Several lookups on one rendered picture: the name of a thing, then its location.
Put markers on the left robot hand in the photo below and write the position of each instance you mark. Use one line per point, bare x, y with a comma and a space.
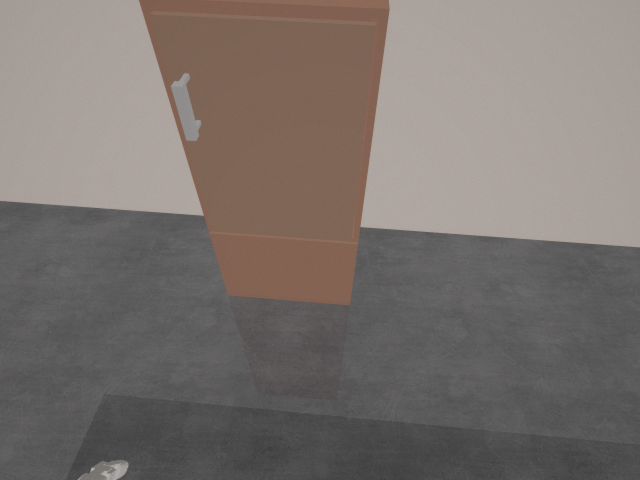
106, 471

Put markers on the handle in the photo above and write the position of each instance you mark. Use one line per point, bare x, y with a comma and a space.
184, 107

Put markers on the cupboard door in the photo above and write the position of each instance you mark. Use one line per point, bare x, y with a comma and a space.
282, 103

